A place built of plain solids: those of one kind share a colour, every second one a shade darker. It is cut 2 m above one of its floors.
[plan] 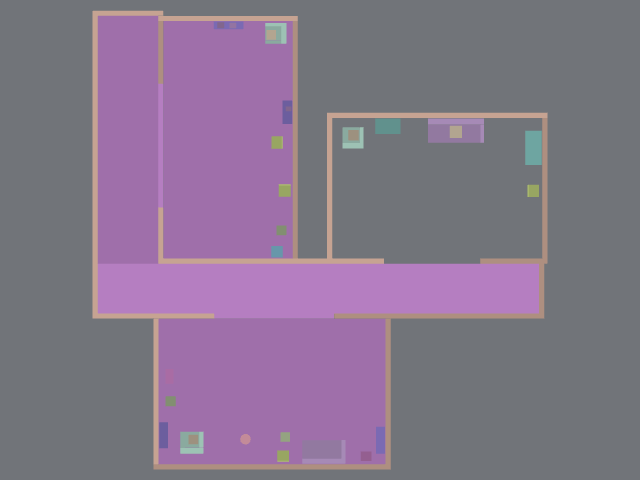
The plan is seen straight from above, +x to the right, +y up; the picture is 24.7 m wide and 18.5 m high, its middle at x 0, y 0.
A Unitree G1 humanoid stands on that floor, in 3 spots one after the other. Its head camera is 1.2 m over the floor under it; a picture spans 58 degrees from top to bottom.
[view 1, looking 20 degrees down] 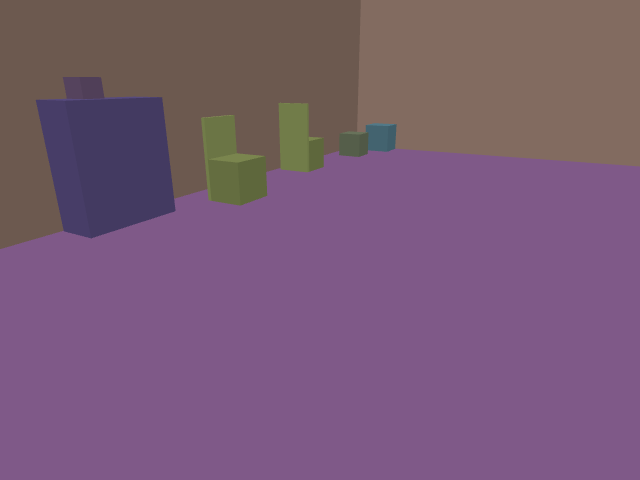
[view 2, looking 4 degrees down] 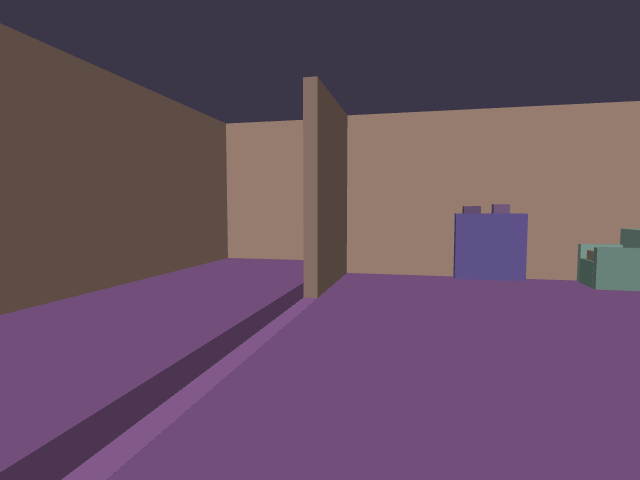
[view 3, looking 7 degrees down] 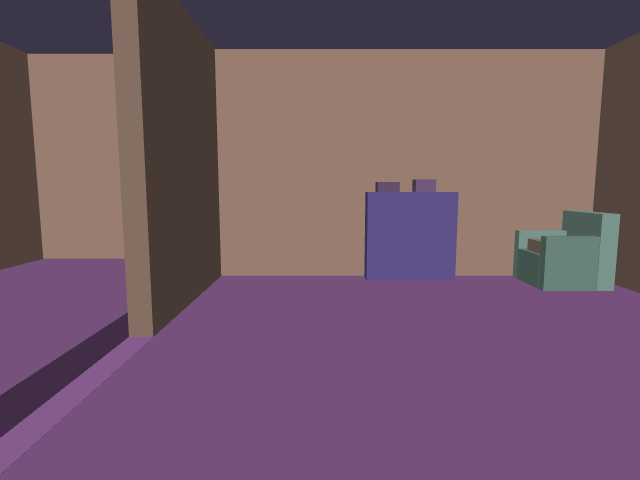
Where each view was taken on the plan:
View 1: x -4.69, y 7.39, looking -61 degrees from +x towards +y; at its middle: floor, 3.51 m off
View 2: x -4.69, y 0.35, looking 103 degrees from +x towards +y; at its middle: wall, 5.99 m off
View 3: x -4.69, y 2.65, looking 90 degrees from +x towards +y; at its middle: wall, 5.83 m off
